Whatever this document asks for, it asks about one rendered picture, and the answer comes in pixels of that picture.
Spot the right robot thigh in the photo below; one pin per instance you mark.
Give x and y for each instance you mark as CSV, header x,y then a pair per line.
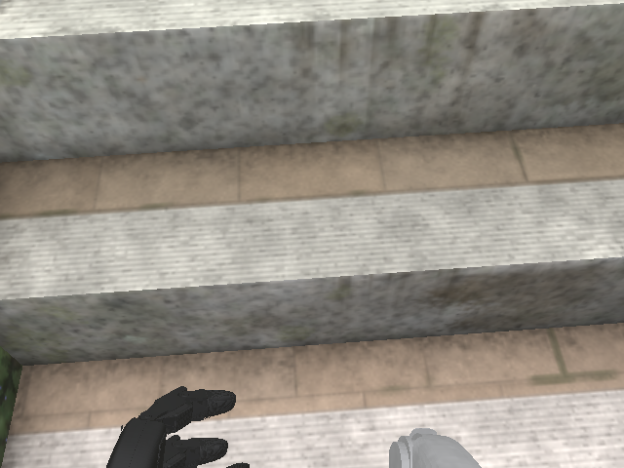
x,y
429,451

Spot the robot right shin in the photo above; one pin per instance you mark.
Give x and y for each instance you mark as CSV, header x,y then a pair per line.
x,y
422,431

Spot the robot left hand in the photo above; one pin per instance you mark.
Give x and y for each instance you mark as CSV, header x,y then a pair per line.
x,y
143,444

